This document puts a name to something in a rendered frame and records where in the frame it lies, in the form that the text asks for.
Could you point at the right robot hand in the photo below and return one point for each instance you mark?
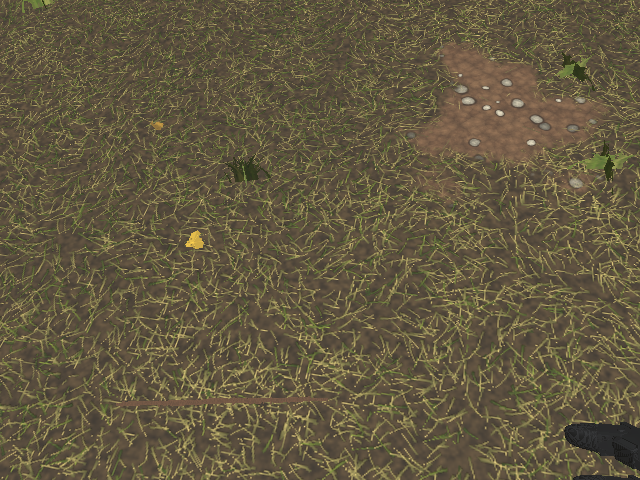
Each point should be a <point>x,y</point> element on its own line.
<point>621,441</point>

